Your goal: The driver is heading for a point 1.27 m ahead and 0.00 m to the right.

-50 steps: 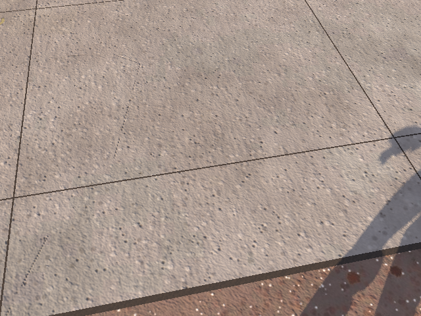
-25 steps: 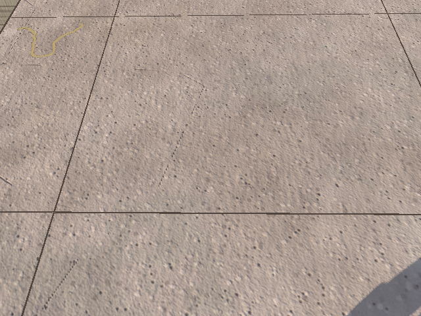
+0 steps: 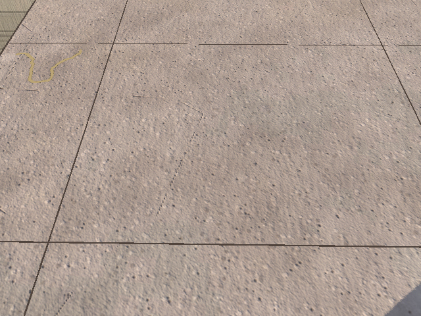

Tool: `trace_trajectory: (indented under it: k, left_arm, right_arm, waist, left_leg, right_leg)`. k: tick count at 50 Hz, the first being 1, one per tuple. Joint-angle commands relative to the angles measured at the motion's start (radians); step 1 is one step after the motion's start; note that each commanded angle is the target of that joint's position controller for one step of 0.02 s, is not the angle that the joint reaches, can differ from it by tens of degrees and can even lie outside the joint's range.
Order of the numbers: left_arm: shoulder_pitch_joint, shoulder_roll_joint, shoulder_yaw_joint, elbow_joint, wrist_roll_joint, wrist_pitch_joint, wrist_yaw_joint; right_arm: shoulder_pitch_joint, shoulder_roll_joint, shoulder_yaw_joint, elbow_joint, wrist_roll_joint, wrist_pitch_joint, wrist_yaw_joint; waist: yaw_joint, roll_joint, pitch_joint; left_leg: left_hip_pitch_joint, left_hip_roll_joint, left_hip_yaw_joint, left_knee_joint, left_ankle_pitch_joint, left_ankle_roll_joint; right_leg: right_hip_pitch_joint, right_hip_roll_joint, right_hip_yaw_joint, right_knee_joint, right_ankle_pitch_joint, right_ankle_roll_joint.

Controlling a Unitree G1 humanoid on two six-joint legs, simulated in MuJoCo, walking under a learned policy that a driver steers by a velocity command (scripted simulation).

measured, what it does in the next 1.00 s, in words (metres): stands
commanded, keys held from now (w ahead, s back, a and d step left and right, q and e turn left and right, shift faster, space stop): no key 1.00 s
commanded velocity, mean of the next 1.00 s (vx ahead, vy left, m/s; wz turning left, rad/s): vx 0.00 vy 0.00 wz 0.00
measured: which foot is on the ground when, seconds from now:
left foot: down 0.00-1.00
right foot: down 0.00-1.00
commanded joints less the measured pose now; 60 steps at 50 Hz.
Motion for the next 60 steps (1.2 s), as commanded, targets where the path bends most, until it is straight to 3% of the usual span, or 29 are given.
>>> trace_trajectory:
  k: [1,14,25,41,60]
  left_arm:
    - [-0.019,0.109,0.024,-0.017,-0.002,-0.003,0.009]
    - [-0.035,0.105,0.027,0.098,-0.004,0.012,0.021]
    - [-0.010,0.093,0.022,0.154,-0.003,0.014,0.027]
    - [0.047,0.072,0.013,0.182,-0.004,0.014,0.033]
    - [0.103,0.052,0.004,0.182,-0.006,0.010,0.036]
  right_arm:
    - [0.030,-0.109,-0.028,-0.029,0.001,-0.013,-0.004]
    - [0.051,-0.099,-0.021,0.079,0.002,-0.017,-0.011]
    - [0.082,-0.082,-0.008,0.162,0.003,-0.020,-0.013]
    - [0.128,-0.054,0.005,0.241,0.006,-0.022,-0.014]
    - [0.165,-0.033,0.009,0.278,0.009,-0.021,-0.013]
  waist:
    - [0.002,-0.003,-0.048]
    - [0.006,-0.001,-0.016]
    - [0.008,-0.003,0.008]
    - [0.006,-0.003,0.023]
    - [0.000,-0.004,0.030]
  left_leg:
    - [-0.069,0.036,-0.030,-0.098,0.266,0.018]
    - [-0.067,0.024,-0.008,-0.141,0.203,0.014]
    - [-0.082,0.017,0.003,-0.164,0.144,0.016]
    - [-0.094,0.012,0.012,-0.177,0.123,0.021]
    - [-0.095,0.009,0.018,-0.175,0.138,0.022]
  right_leg:
    - [0.116,-0.047,0.053,-0.058,0.251,-0.034]
    - [0.120,-0.040,0.048,-0.092,0.190,-0.028]
    - [0.106,-0.033,0.042,-0.113,0.136,-0.024]
    - [0.095,-0.027,0.036,-0.120,0.122,-0.021]
    - [0.091,-0.024,0.032,-0.115,0.144,-0.021]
